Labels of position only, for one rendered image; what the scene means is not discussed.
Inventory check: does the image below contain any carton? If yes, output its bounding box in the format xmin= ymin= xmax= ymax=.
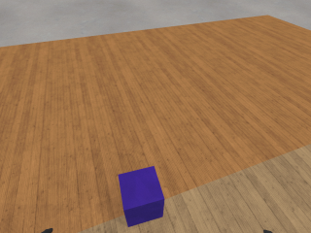
xmin=118 ymin=166 xmax=165 ymax=227

